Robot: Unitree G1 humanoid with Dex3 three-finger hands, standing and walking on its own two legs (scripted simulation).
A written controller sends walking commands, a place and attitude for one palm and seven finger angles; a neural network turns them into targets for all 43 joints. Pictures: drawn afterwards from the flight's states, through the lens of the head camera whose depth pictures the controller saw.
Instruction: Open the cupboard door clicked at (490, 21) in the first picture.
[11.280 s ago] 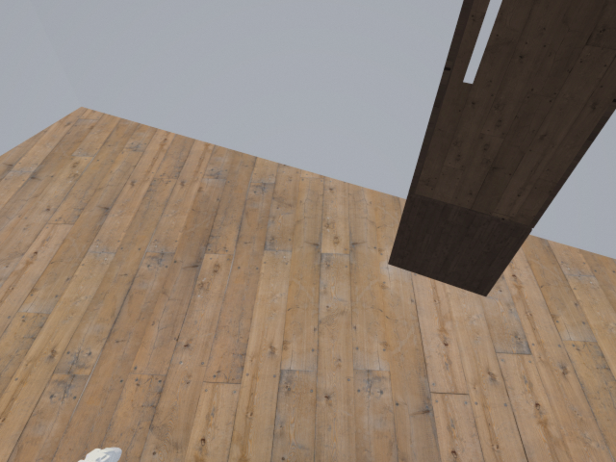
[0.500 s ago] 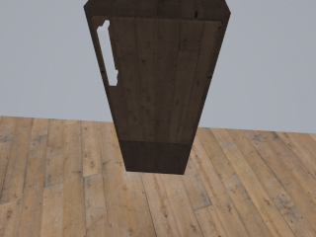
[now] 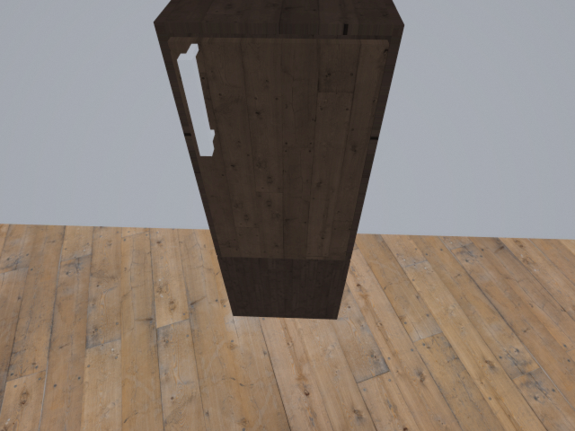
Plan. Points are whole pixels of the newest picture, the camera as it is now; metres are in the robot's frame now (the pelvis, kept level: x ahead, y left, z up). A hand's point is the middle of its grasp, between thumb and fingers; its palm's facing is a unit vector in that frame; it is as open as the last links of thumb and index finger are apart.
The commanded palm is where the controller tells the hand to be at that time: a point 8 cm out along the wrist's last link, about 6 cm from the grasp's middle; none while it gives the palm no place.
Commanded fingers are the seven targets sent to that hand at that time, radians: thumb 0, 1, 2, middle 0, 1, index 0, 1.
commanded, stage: look again from close up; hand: left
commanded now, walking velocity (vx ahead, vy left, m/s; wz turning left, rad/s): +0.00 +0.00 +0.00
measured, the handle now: (200, 103) +0.59 +0.18 +0.16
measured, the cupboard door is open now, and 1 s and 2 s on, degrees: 0 0 0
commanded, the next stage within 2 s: raise the hand with hooked fingers in 0.36 s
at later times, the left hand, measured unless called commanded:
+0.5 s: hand out of the picture +0.04 +0.16 -0.16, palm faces +0.05 -0.98 -0.21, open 7.3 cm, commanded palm +0.12 +0.20 -0.06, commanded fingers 0.00 0.83 0.87 -0.20 -0.34 -0.20 -0.34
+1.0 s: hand (157, 389) +0.18 +0.18 +0.01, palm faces +0.14 -0.99 -0.06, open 9.3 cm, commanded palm +0.17 +0.23 +0.02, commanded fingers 0.00 0.25 0.62 -0.25 -0.72 -0.25 -0.72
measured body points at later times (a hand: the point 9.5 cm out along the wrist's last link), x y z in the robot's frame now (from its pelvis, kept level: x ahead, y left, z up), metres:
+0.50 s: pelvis +0.02 -0.01 +0.00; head +0.04 -0.02 +0.45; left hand +0.03 +0.21 -0.15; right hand +0.03 -0.24 -0.15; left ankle +0.03 +0.08 -0.73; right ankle +0.01 -0.13 -0.73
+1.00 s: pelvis +0.02 -0.05 -0.05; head +0.05 -0.04 +0.40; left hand +0.16 +0.23 +0.01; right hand +0.27 -0.27 -0.09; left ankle +0.03 +0.08 -0.73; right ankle +0.01 -0.13 -0.73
